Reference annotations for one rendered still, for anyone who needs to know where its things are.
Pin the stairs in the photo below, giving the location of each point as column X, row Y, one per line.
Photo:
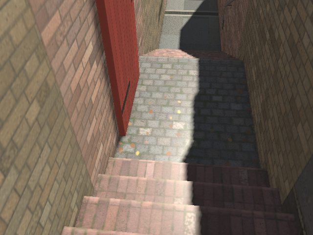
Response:
column 191, row 54
column 145, row 197

